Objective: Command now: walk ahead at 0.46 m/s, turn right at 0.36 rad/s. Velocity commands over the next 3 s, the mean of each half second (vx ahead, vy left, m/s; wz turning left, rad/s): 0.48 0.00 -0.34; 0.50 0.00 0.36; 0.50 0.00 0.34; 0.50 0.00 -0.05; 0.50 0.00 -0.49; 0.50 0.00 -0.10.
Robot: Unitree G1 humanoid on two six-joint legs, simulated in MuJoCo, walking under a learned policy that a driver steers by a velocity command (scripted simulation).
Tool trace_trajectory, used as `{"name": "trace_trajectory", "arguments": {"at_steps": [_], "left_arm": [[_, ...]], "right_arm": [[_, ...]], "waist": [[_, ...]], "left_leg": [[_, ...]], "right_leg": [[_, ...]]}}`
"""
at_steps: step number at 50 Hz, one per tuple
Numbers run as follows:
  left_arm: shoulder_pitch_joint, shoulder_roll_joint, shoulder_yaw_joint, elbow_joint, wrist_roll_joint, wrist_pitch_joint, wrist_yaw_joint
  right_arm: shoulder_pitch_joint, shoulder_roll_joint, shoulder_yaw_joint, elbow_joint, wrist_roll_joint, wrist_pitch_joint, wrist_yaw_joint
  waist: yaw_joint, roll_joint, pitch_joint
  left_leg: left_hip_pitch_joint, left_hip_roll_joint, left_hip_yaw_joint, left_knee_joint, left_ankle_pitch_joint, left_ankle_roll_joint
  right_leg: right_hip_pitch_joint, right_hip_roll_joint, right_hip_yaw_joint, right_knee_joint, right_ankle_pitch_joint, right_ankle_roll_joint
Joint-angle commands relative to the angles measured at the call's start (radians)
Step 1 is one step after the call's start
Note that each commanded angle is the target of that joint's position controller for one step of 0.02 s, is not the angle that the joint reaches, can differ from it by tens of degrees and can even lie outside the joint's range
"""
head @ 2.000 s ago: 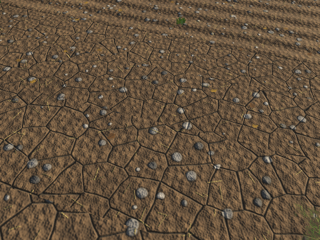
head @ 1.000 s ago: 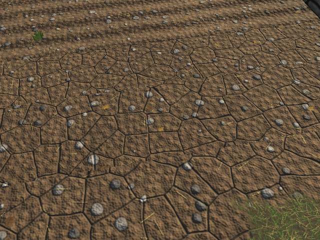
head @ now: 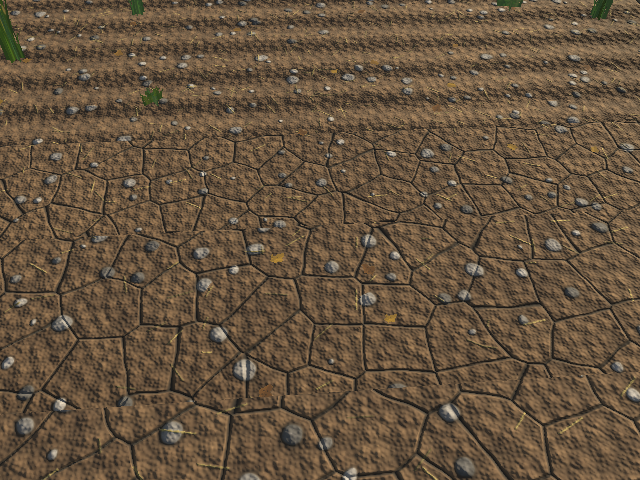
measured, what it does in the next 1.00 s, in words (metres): goes down: right foot 0.18 m lower, then left foot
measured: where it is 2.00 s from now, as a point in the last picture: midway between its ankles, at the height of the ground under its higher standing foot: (314, 278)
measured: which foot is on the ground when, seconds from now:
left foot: down 0.00-0.30, up 0.32-0.66, down 0.68-1.00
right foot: up 0.00-0.26, down 0.28-0.70, up 0.72-1.00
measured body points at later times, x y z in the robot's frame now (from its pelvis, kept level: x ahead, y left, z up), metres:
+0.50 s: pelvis +0.35 -0.06 -0.17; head +0.36 -0.05 +0.28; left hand +0.38 +0.19 -0.32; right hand +0.41 -0.31 -0.30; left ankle +0.48 +0.09 -0.85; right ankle +0.30 -0.12 -0.90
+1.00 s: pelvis +0.67 -0.04 -0.20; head +0.68 -0.03 +0.25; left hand +0.87 +0.17 -0.29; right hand +0.62 -0.26 -0.34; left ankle +0.64 +0.03 -0.90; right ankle +0.74 -0.20 -0.84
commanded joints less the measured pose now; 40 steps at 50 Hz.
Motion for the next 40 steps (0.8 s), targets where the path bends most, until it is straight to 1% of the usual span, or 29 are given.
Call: {"name": "trace_trajectory", "arguments": {"at_steps": [1,3,5,6,9,11,12,13,14,15,16,17,18,19,20,21,22,23,26,30,31,32,34,35,36,37,38,39,40], "left_arm": [[-0.047,0.017,-0.007,-0.043,-0.001,0.007,-0.02],[-0.094,0.039,-0.005,-0.064,0.007,0.018,-0.014],[-0.154,0.07,-0.001,-0.068,0.013,0.018,-0.003],[-0.201,0.063,-0.003,-0.077,0.016,0.022,0.002],[-0.334,0.058,-0.009,-0.098,0.007,0.034,0.001],[-0.308,0.077,-0.004,-0.06,0.01,0.034,0.003],[-0.21,0.079,0.0,-0.007,0.021,0.035,0.007],[-0.087,0.125,0.025,0.054,0.01,0.023,0.03],[0.112,0.163,0.05,0.113,0.002,0.004,0.041],[0.389,0.206,0.086,0.17,0.015,0.014,0.04],[0.563,0.267,0.099,0.201,0.006,0.031,0.027],[0.673,0.174,0.088,0.234,0.008,0.044,0.038],[0.564,0.228,0.104,0.225,-0.015,0.041,0.053],[0.296,0.196,0.081,0.149,-0.02,0.034,0.05],[0.165,0.117,0.051,0.121,-0.009,0.024,0.037],[0.074,0.053,0.025,0.091,-0.005,0.016,0.027],[0.048,0.073,0.023,0.087,-0.012,0.006,0.019],[0.069,0.091,0.029,0.107,-0.02,-0.01,0.014],[0.066,0.144,0.061,0.128,-0.014,-0.041,0.01],[0.086,0.103,0.043,0.145,0.023,-0.02,0.022],[0.081,0.114,0.044,0.128,0.043,-0.017,0.027],[0.025,0.132,0.047,0.119,0.065,-0.016,0.029],[-0.042,0.227,0.071,0.088,0.01,-0.021,0.026],[-0.008,0.172,0.058,0.113,0.013,-0.026,-0.001],[0.236,-0.021,0.014,0.147,0.035,-0.027,-0.032],[0.185,-0.034,-0.003,0.087,0.006,-0.031,-0.027],[-0.004,0.087,0.014,0.035,-0.037,-0.026,0.002],[-0.049,0.137,0.018,0.023,-0.028,-0.016,0.035],[-0.012,0.104,0.0,0.013,-0.004,-0.002,0.061]], "right_arm": [[0.048,-0.077,0.007,-0.009,-0.023,-0.017,0.004],[0.103,-0.05,0.029,0.038,-0.025,-0.012,0.031],[0.111,-0.061,0.035,0.076,-0.003,-0.022,0.038],[0.151,-0.063,0.044,0.105,-0.009,-0.025,0.034],[0.22,-0.112,0.038,0.167,0.018,-0.012,0.007],[0.227,-0.155,0.027,0.202,0.033,-0.003,0.005],[0.217,-0.168,0.025,0.23,0.023,0.009,0.01],[0.259,-0.189,0.02,0.243,0.028,0.014,0.023],[0.238,-0.202,0.025,0.254,-0.006,0.029,0.049],[0.243,-0.136,0.047,0.263,-0.055,0.025,0.089],[0.384,-0.022,0.083,0.259,-0.041,0.028,0.132],[0.007,-0.117,0.056,0.108,0.04,0.019,0.148],[-0.216,-0.114,0.052,0.008,0.069,-0.013,0.137],[-0.255,-0.15,0.036,-0.013,0.053,-0.029,0.111],[-0.207,-0.169,0.023,0.008,0.023,-0.042,0.079],[-0.156,-0.161,0.016,0.06,0.012,-0.024,0.068],[-0.108,-0.11,0.022,0.078,0.01,0.008,0.074],[-0.081,-0.081,0.033,0.067,0.016,0.036,0.079],[-0.146,-0.033,0.061,0.044,0.031,0.053,0.083],[-0.311,-0.118,0.016,0.013,0.039,0.042,0.089],[-0.271,-0.126,0.005,0.02,0.018,0.036,0.091],[-0.128,-0.151,-0.012,0.059,0.013,0.03,0.096],[0.064,-0.275,-0.083,0.113,0.03,-0.009,0.098],[0.126,-0.341,-0.108,0.119,0.056,-0.025,0.075],[0.185,-0.341,-0.08,0.113,0.051,-0.014,0.062],[0.229,-0.325,-0.073,0.135,0.035,-0.031,0.076],[0.14,-0.26,-0.073,0.134,0.056,-0.052,0.08],[0.044,-0.194,-0.047,0.117,0.06,-0.05,0.082],[-0.047,-0.143,-0.024,0.112,0.042,-0.047,0.08]], "waist": [[0.001,0.119,0.074],[0.014,0.086,0.145],[0.008,0.044,0.178],[-0.012,0.055,0.182],[-0.063,0.035,0.254],[-0.059,-0.001,0.241],[-0.031,-0.02,0.216],[-0.01,-0.064,0.138],[0.091,-0.081,0.095],[0.209,-0.115,-0.013],[0.197,-0.163,-0.473],[0.385,-0.005,-0.359],[0.369,-0.011,-0.176],[0.227,0.113,-0.037],[0.126,0.105,0.064],[0.051,0.065,0.132],[-0.008,-0.001,0.156],[-0.026,0.0,0.123],[-0.003,0.052,0.071],[0.03,0.016,0.078],[0.017,0.011,0.067],[-0.056,0.009,0.058],[-0.15,0.041,0.048],[-0.169,0.146,0.019],[-0.029,0.309,-0.288],[-0.07,0.238,-0.253],[-0.112,0.181,0.02],[-0.079,0.068,0.001],[0.001,0.008,-0.017]], "left_leg": [[-0.217,0.195,-0.1,-0.071,0.165,0.145],[-0.223,0.266,-0.171,-0.051,0.146,0.158],[-0.127,0.277,-0.17,0.001,0.161,0.144],[-0.107,0.273,-0.157,0.023,0.14,0.131],[-0.006,0.25,-0.148,0.055,0.205,0.088],[0.092,0.227,-0.127,0.157,0.432,0.071],[0.145,0.228,-0.131,0.273,0.519,0.065],[0.154,0.153,-0.078,0.4,0.645,0.035],[-0.062,0.156,-0.039,0.582,0.716,-0.003],[-0.489,0.146,-0.046,0.953,0.447,-0.063],[-0.646,0.026,-0.126,1.377,-0.282,-0.145],[-1.001,0.007,-0.21,1.429,-0.333,-0.185],[-1.104,0.06,-0.217,1.344,-0.294,-0.147],[-0.971,0.128,-0.243,1.035,-0.088,-0.073],[-0.846,0.174,-0.261,0.827,0.055,-0.046],[-0.602,0.214,-0.232,0.593,0.126,-0.021],[-0.467,0.213,-0.206,0.517,0.145,-0.027],[-0.423,0.216,-0.187,0.448,0.192,-0.035],[-0.389,0.194,-0.2,0.217,0.408,-0.001],[-0.366,0.118,-0.184,0.206,0.637,0.019],[-0.241,0.069,-0.109,0.326,0.635,0.016],[-0.104,0.06,-0.123,0.454,0.587,0.013],[0.173,-0.08,-0.009,0.356,0.327,0.011],[0.302,-0.009,-0.213,0.197,0.506,0.097],[0.519,0.211,-0.613,0.127,0.907,0.38],[0.499,0.304,-0.937,-0.021,0.715,0.456],[0.263,0.308,-0.963,-0.097,0.274,0.383],[0.114,0.286,-0.955,-0.099,0.113,0.365],[-0.068,0.265,-0.921,-0.098,0.109,0.363]], "right_leg": [[0.098,-0.014,-0.038,-0.165,0.344,0.004],[0.067,-0.03,-0.011,-0.152,0.307,-0.018],[0.029,-0.034,-0.028,-0.217,0.215,-0.026],[0.048,-0.037,-0.042,-0.227,0.213,-0.032],[0.058,-0.028,-0.101,-0.367,0.09,-0.031],[0.126,-0.018,-0.122,-0.464,-0.025,-0.018],[0.197,-0.044,-0.087,-0.534,-0.026,-0.015],[0.376,0.022,-0.17,-0.567,0.036,-0.003],[0.742,0.049,-0.215,-0.573,0.17,-0.043],[1.253,-0.044,-0.104,-0.381,0.382,-0.189],[1.757,-0.29,0.171,-0.013,0.857,-0.464],[1.776,-0.354,0.374,-0.143,0.57,-0.432],[1.511,-0.325,0.343,-0.288,0.22,-0.369],[1.122,-0.277,0.291,-0.447,-0.031,-0.304],[0.817,-0.282,0.254,-0.518,0.004,-0.309],[0.469,-0.258,0.162,-0.645,0.037,-0.311],[0.302,-0.236,0.145,-0.71,0.031,-0.325],[0.265,-0.23,0.155,-0.736,0.016,-0.342],[0.361,-0.208,0.051,-0.715,0.078,-0.272],[0.439,-0.123,-0.115,-0.64,-0.056,-0.147],[0.38,-0.101,-0.147,-0.605,-0.065,-0.125],[0.325,-0.105,-0.171,-0.518,0.04,-0.087],[0.245,-0.023,-0.255,-0.196,0.135,-0.056],[0.159,0.015,-0.209,0.18,-0.075,-0.025],[0.113,0.126,-0.146,0.605,-0.879,0.062],[-0.11,0.165,0.046,0.701,-0.874,0.058],[-0.29,0.098,0.094,0.684,-0.803,0.063],[-0.233,0.056,0.095,0.661,-0.721,0.055],[-0.126,0.011,0.118,0.581,-0.628,0.057]]}}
